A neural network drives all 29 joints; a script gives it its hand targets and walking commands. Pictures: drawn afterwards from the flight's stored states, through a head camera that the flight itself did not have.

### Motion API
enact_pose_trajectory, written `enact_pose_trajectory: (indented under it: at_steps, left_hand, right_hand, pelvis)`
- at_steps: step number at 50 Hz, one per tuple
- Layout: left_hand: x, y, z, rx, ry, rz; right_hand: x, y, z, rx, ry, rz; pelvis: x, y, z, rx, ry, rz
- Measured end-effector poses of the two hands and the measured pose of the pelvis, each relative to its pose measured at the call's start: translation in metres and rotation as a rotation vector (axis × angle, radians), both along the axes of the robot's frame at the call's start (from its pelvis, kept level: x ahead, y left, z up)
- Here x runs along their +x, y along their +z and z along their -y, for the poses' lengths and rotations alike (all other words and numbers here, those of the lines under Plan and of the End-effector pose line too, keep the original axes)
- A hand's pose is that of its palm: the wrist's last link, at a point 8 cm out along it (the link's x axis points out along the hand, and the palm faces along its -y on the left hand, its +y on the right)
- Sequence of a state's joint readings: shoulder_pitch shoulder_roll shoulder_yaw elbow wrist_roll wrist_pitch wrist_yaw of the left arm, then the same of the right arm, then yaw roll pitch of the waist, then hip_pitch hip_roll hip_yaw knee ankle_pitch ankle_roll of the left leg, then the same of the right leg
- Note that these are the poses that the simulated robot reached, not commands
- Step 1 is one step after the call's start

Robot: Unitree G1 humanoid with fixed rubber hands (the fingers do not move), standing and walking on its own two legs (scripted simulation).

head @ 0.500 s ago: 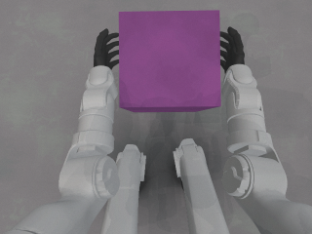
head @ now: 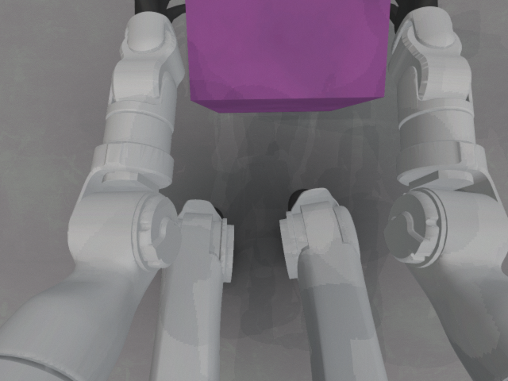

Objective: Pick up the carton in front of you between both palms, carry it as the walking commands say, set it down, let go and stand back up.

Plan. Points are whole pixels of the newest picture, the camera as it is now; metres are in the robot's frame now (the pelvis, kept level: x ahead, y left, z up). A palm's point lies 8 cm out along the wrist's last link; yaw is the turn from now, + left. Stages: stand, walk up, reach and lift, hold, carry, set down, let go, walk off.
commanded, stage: set down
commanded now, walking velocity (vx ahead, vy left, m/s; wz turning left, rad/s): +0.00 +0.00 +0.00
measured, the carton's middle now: (279, 34) +0.53 -0.08 -0.23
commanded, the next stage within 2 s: none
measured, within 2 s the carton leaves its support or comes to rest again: rests again in 1.24 s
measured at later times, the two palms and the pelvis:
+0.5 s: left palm (166, 29) +0.54 +0.08 -0.20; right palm (395, 25) +0.51 -0.22 -0.19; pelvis +0.01 +0.00 -0.03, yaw +0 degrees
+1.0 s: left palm (163, 29) +0.55 +0.08 -0.21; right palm (392, 28) +0.51 -0.23 -0.21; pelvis +0.00 +0.00 -0.04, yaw +0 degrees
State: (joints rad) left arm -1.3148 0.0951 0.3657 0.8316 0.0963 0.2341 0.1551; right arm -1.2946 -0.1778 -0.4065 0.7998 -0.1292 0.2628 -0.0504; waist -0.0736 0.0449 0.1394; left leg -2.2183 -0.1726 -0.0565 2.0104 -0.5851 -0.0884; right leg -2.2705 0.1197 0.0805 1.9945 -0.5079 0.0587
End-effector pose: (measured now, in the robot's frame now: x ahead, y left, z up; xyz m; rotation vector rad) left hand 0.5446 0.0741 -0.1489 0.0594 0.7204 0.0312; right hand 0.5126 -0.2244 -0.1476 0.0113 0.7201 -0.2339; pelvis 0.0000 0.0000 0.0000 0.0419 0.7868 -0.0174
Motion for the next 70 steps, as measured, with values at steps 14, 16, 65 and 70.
enact_pose_trajectory:
  at_steps: [14,16,65,70]
  left_hand:
    - [0.006,-0.042,-0.002,-0.017,-0.001,-0.015]
    - [0.006,-0.043,-0.002,-0.015,-0.006,-0.021]
    - [0.004,-0.079,-0.021,0.012,-0.091,-0.034]
    - [0.002,-0.091,-0.045,0.041,-0.046,-0.038]
  right_hand:
    - [0.011,-0.033,-0.002,-0.003,-0.004,-0.017]
    - [0.009,-0.035,-0.001,-0.003,-0.004,-0.024]
    - [-0.006,-0.080,0.011,0.002,0.040,-0.064]
    - [-0.012,-0.090,0.033,-0.029,-0.024,-0.064]
  pelvis:
    - [0.012,-0.028,0.000,-0.022,0.027,0.053]
    - [0.012,-0.029,-0.001,-0.024,0.028,0.054]
    - [-0.002,-0.047,-0.005,-0.030,0.025,0.195]
    - [0.000,-0.049,-0.003,-0.029,0.019,0.190]
